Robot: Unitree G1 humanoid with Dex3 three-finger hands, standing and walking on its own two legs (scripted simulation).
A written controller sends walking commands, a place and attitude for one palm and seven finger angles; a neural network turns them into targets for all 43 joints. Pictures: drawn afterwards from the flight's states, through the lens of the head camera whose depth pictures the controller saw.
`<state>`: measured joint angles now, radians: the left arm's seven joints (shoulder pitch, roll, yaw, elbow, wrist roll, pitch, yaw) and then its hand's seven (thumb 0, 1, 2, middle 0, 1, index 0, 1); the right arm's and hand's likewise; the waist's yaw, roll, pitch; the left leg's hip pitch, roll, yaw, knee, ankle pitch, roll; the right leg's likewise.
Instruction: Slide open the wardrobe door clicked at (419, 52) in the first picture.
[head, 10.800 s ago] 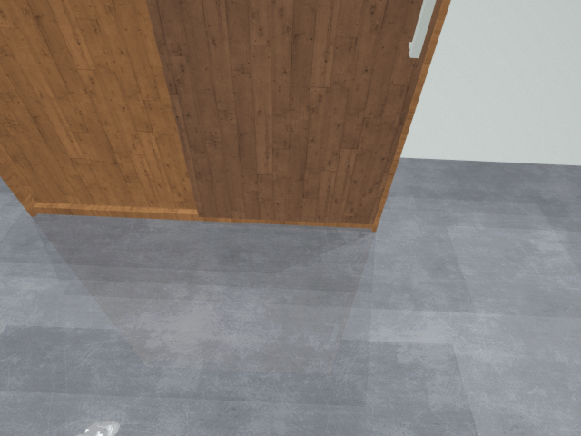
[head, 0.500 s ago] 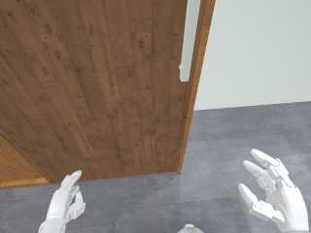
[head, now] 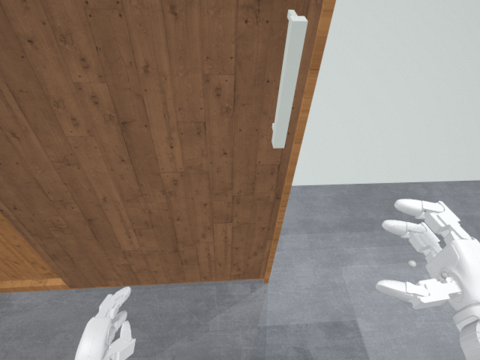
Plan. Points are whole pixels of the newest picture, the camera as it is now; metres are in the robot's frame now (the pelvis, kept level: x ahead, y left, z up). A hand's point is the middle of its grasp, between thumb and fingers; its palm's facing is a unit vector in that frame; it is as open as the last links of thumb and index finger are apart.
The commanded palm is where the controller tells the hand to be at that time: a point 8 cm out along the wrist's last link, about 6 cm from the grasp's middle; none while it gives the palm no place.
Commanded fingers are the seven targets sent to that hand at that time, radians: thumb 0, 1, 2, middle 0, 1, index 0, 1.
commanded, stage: raise the hand with hooked fingers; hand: right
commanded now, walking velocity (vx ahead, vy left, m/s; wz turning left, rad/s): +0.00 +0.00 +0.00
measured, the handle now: (284, 85) +0.56 -0.06 +0.20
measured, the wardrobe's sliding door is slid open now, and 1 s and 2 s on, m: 0.00 0.00 0.00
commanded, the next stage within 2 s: move the hooked fingers beside the handle in 1.06 s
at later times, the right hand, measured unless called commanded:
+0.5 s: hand out of the picture +0.25 -0.27 +0.22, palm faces +0.00 +0.99 -0.13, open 13.9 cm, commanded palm +0.22 -0.31 +0.23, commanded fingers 0.00 0.50 -0.30 0.30 1.20 0.30 1.20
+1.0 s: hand (467, 186) +0.29 -0.26 +0.23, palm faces -0.01 +0.99 -0.11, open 13.9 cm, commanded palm +0.25 -0.31 +0.24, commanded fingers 0.00 0.50 -0.30 0.30 1.20 0.30 1.20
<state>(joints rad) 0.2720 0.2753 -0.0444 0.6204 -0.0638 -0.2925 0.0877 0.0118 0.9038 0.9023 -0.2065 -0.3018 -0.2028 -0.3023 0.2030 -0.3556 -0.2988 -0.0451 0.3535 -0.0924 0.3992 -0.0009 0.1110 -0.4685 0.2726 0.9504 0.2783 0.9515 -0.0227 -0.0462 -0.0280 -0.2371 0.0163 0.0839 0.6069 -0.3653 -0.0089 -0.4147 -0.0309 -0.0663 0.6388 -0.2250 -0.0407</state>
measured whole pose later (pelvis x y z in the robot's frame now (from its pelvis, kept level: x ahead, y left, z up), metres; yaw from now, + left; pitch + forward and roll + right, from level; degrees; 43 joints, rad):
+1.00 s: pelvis +0.01 +0.02 +0.01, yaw -1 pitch -3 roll +1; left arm 0.22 0.29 -0.09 0.58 -0.10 -0.20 0.09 0.01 0.91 0.90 -0.20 -0.30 -0.20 -0.30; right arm -0.18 -0.54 -0.49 0.10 0.37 0.23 0.54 -0.01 0.50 -0.30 0.30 1.20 0.31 1.20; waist -0.05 -0.06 -0.01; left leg -0.09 0.01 0.09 0.46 -0.32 0.01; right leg -0.27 -0.03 -0.05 0.49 -0.18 -0.02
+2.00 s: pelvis +0.01 +0.03 +0.01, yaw +0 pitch -1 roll +0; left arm 0.24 0.29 -0.06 0.65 -0.10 -0.11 0.11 0.01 0.91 0.90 -0.21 -0.30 -0.20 -0.30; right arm -0.57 -0.45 -0.30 0.50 0.26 0.20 0.36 -0.01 0.50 -0.30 0.30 1.20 0.31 1.20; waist 0.01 -0.05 -0.03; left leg -0.14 0.00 0.09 0.47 -0.32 0.02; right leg -0.30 -0.04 -0.05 0.49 -0.17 -0.01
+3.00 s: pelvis +0.03 +0.02 +0.01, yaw +2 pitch +7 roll +0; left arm 0.43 0.30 0.00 0.73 -0.05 -0.06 0.06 0.00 0.91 0.90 -0.21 -0.30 -0.20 -0.30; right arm -1.01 -0.43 -0.30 1.09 0.16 -0.06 0.22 -0.01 0.50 -0.30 0.35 1.24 0.34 1.22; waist 0.11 -0.04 -0.05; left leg -0.30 -0.01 0.05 0.55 -0.36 0.02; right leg -0.46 -0.05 -0.09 0.57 -0.22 -0.01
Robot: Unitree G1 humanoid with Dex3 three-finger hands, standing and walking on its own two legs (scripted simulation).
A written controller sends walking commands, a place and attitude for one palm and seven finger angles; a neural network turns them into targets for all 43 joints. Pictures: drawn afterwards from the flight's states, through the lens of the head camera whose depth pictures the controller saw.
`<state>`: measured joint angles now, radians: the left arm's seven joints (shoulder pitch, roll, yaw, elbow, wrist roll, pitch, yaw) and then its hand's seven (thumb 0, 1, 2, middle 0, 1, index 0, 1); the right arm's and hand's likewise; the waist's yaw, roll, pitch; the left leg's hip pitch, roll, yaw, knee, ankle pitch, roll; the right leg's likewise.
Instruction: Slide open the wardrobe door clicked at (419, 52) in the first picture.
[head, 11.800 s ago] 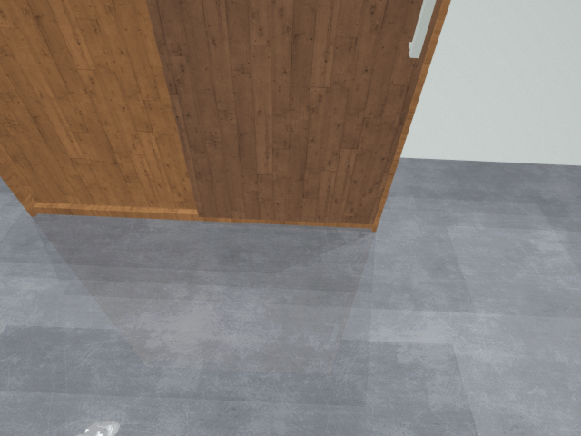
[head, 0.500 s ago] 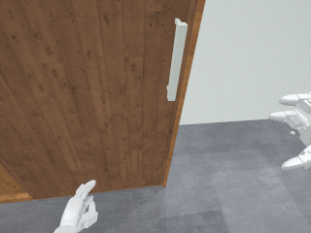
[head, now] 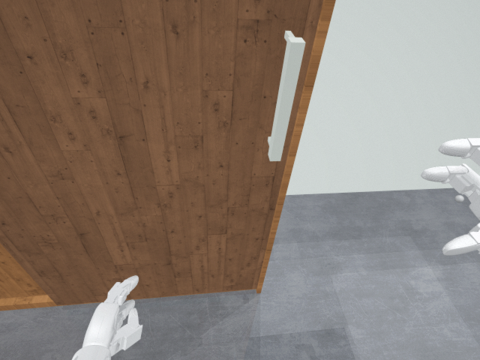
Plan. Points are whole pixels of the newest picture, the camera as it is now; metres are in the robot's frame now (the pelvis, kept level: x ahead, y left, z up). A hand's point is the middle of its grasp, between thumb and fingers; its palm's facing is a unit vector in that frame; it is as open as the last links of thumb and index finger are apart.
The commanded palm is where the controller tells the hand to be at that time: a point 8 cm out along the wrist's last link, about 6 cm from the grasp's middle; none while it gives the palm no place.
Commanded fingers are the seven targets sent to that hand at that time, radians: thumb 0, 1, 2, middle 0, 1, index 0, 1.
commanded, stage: raise the hand with hooked fingers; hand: right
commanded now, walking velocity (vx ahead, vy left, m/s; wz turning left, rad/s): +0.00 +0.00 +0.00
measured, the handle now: (281, 101) +0.55 -0.07 +0.19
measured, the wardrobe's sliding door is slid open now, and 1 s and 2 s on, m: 0.00 0.00 0.00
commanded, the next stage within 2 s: move the hooked fingers beside the handle in 0.06 s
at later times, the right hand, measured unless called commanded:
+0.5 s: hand (425, 179) +0.31 -0.25 +0.21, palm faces -0.06 +1.00 -0.07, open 13.9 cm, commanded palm +0.29 -0.29 +0.22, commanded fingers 0.00 0.50 -0.30 0.30 1.20 0.30 1.20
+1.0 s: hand (374, 148) +0.38 -0.20 +0.21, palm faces -0.07 +1.00 -0.02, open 13.9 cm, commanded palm +0.37 -0.25 +0.21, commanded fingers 0.00 0.50 -0.30 0.30 1.20 0.30 1.20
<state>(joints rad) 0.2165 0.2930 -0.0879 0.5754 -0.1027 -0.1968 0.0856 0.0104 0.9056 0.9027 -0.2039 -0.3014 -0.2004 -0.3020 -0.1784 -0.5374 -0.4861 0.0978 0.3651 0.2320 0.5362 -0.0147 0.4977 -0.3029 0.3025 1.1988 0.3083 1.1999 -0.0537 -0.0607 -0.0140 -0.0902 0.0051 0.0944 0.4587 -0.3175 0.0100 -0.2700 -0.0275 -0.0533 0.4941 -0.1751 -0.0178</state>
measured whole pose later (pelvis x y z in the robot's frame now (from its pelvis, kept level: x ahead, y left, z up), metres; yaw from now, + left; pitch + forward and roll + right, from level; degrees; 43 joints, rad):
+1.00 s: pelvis +0.00 +0.01 +0.00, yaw +0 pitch -1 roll +0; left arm 0.24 0.29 -0.06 0.65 -0.10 -0.11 0.11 0.01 0.91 0.90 -0.21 -0.30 -0.20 -0.30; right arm -0.57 -0.45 -0.30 0.50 0.26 0.20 0.36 -0.01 0.50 -0.30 0.30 1.20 0.31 1.20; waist 0.01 -0.05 -0.03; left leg -0.14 0.00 0.09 0.47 -0.32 0.02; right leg -0.30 -0.04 -0.05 0.49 -0.17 -0.01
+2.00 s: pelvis +0.02 +0.01 -0.01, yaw +3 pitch +7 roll +0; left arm 0.43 0.30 0.00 0.73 -0.05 -0.06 0.06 0.00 0.91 0.90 -0.21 -0.30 -0.20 -0.30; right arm -1.01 -0.43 -0.30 1.09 0.16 -0.06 0.22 -0.01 0.50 -0.30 0.35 1.24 0.34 1.22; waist 0.11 -0.04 -0.05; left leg -0.30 -0.01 0.05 0.55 -0.36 0.02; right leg -0.46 -0.05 -0.09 0.57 -0.22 -0.01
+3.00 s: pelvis +0.02 +0.01 -0.01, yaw +2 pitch +6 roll +0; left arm 0.38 0.29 0.00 0.71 -0.06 -0.07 0.05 0.00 0.91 0.90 -0.20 -0.30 -0.20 -0.30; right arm -0.98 -0.33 -0.24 1.00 0.16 -0.04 0.14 -0.01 0.50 -0.30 0.31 1.21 0.31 1.20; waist 0.09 -0.04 -0.06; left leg -0.30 -0.01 0.06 0.56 -0.37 0.03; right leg -0.46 -0.05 -0.08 0.58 -0.23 0.00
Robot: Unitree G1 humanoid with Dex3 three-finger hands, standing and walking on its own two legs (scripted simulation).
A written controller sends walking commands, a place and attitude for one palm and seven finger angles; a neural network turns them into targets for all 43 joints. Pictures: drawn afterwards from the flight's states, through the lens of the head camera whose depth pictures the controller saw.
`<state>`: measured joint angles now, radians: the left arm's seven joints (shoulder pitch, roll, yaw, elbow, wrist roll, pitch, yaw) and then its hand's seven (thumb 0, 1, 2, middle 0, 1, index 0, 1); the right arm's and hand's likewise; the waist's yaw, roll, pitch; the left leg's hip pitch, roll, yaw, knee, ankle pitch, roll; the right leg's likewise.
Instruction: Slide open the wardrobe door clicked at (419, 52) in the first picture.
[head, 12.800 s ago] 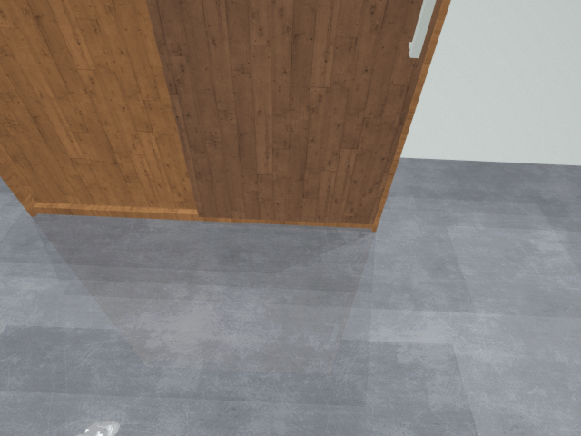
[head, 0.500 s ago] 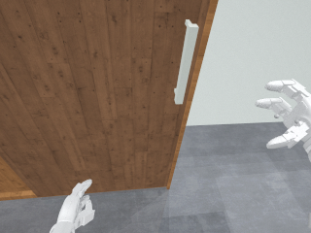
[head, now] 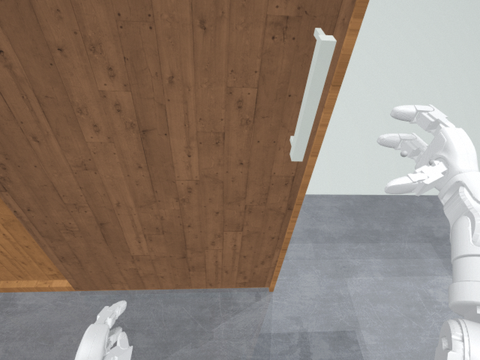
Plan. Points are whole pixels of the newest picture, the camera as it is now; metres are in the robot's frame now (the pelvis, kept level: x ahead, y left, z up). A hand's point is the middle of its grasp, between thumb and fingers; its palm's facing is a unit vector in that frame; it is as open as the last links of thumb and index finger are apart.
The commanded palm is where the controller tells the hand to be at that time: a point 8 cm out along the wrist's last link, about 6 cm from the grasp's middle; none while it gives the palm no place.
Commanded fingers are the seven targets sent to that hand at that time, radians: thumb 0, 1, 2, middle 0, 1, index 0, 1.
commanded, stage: move the hooked fingers beside the handle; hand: right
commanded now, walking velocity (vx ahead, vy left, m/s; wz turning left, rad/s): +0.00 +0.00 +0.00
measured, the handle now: (306, 101) +0.54 -0.08 +0.19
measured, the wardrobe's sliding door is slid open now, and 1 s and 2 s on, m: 0.00 0.00 0.00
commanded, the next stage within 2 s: feel for the door with the fingertips in 1.56 s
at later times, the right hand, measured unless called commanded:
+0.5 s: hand (362, 123) +0.46 -0.17 +0.21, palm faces -0.09 +1.00 +0.01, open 13.9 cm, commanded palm +0.45 -0.22 +0.20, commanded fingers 0.00 0.50 -0.30 0.30 1.20 0.30 1.20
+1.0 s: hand (337, 108) +0.51 -0.14 +0.20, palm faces -0.08 +1.00 +0.03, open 13.7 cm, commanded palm +0.49 -0.19 +0.20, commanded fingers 0.00 0.50 -0.30 0.30 1.20 0.30 1.20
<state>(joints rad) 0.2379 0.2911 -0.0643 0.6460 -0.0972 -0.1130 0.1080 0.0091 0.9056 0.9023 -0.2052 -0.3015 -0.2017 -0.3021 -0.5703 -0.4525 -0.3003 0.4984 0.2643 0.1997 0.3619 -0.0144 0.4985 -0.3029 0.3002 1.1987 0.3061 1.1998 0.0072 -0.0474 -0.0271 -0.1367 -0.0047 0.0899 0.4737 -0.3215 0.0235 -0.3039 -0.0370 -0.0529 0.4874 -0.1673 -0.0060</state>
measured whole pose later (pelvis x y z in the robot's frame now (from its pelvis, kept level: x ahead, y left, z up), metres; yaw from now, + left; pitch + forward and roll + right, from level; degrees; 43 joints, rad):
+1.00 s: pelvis +0.02 +0.00 -0.01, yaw +2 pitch +7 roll +0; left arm 0.43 0.30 0.00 0.73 -0.05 -0.06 0.06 0.00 0.91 0.90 -0.21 -0.30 -0.20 -0.30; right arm -1.01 -0.43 -0.30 1.09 0.16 -0.06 0.22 -0.01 0.50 -0.30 0.35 1.24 0.34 1.22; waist 0.11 -0.04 -0.05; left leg -0.30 -0.01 0.05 0.55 -0.36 0.02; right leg -0.46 -0.05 -0.09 0.57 -0.22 -0.01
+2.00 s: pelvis +0.02 +0.00 -0.01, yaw +2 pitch +6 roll +0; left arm 0.38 0.29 0.00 0.71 -0.06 -0.07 0.05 0.00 0.91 0.90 -0.20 -0.30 -0.20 -0.30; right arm -0.98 -0.33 -0.24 1.00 0.16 -0.04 0.14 -0.01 0.50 -0.30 0.31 1.21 0.31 1.20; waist 0.09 -0.04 -0.06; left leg -0.30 -0.01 0.06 0.56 -0.37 0.03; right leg -0.46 -0.05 -0.08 0.58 -0.23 0.00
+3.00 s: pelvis +0.02 +0.00 -0.01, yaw +2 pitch +5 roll +0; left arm 0.35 0.27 -0.01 0.70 -0.06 -0.08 0.04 0.00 0.91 0.90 -0.20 -0.30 -0.20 -0.30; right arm -0.93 -0.28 -0.22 0.93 0.16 -0.02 0.10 -0.01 0.50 -0.30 0.30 1.20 0.31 1.20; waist 0.08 -0.05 -0.07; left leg -0.28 -0.01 0.05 0.55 -0.37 0.02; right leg -0.43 -0.05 -0.08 0.57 -0.23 -0.01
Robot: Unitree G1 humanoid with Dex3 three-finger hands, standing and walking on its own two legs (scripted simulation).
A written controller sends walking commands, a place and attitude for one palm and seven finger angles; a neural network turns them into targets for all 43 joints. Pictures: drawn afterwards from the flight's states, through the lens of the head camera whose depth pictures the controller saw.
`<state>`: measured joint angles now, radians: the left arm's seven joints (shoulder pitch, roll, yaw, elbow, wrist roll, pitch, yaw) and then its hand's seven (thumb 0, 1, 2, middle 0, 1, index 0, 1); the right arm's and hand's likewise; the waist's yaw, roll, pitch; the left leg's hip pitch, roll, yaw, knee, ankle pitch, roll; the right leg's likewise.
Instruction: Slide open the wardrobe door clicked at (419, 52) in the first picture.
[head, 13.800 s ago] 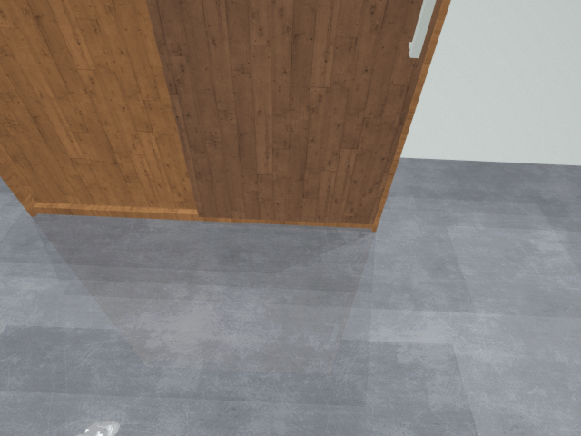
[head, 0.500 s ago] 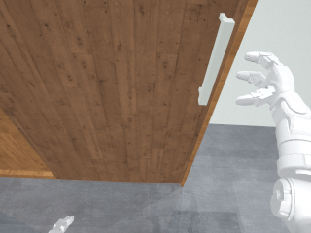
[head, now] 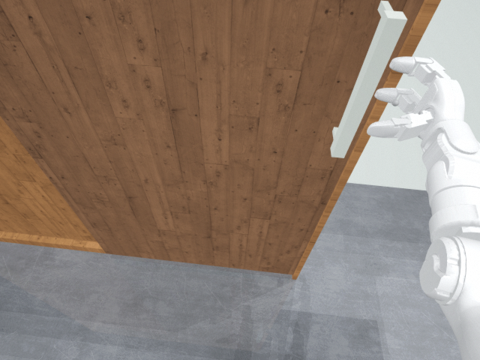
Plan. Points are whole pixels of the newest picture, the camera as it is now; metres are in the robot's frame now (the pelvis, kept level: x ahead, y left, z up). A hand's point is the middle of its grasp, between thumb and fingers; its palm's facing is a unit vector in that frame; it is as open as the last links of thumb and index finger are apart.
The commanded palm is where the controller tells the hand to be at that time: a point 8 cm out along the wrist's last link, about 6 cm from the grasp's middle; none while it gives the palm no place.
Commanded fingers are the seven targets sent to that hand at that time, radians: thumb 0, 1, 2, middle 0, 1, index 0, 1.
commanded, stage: move the hooked fingers beside the handle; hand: right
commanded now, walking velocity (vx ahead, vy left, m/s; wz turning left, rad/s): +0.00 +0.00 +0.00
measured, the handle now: (357, 90) +0.52 -0.10 +0.20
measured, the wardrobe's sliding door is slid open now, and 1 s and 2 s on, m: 0.00 0.00 0.00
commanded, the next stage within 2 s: feel for the door with the fingertips in 0.56 s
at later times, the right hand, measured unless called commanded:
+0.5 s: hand (385, 104) +0.48 -0.14 +0.20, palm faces -0.03 +1.00 +0.02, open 13.9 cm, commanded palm +0.46 -0.20 +0.20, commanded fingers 0.00 0.50 -0.30 0.30 1.20 0.30 1.20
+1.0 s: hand (372, 105) +0.48 -0.12 +0.20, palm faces -0.05 +1.00 +0.02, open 13.9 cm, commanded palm +0.46 -0.17 +0.20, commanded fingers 0.00 0.50 -0.30 0.30 1.20 0.30 1.20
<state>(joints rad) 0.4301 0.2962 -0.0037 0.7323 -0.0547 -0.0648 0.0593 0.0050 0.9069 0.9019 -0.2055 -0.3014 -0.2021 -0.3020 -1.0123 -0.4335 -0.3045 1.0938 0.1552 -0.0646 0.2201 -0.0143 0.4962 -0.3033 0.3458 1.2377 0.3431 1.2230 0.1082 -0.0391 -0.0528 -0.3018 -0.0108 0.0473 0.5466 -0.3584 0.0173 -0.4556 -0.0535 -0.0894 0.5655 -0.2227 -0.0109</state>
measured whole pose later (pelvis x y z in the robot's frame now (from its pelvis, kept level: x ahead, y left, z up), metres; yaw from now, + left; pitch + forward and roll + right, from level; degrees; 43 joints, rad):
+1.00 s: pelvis +0.00 +0.01 +0.00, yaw -1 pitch +6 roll +0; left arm 0.38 0.29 0.00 0.71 -0.06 -0.07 0.05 0.00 0.91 0.90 -0.20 -0.30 -0.20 -0.30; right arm -0.98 -0.33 -0.24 1.00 0.16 -0.04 0.14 -0.01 0.50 -0.30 0.31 1.21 0.31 1.20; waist 0.09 -0.04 -0.06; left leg -0.30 -0.01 0.06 0.56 -0.37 0.03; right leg -0.46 -0.05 -0.08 0.58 -0.23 0.00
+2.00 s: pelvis +0.00 +0.00 +0.00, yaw +0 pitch +5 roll +0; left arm 0.35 0.27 -0.01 0.70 -0.06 -0.08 0.04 0.00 0.91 0.90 -0.20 -0.30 -0.20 -0.30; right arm -0.93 -0.28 -0.22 0.93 0.16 -0.02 0.10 -0.01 0.50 -0.30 0.30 1.20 0.31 1.20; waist 0.08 -0.05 -0.07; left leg -0.28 -0.01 0.05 0.55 -0.37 0.02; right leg -0.43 -0.05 -0.08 0.57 -0.23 -0.01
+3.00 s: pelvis -0.01 +0.01 +0.00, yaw -2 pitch +5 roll +0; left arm 0.35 0.26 0.00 0.74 -0.05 -0.10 0.02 0.01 0.91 0.90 -0.20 -0.30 -0.20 -0.30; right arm -1.01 -0.21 -0.12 0.99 0.17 -0.04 0.00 -0.01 0.50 -0.30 0.28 1.20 0.26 1.20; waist 0.06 -0.05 -0.06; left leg -0.28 -0.01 0.08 0.57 -0.37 0.03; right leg -0.44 -0.04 -0.05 0.57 -0.21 0.00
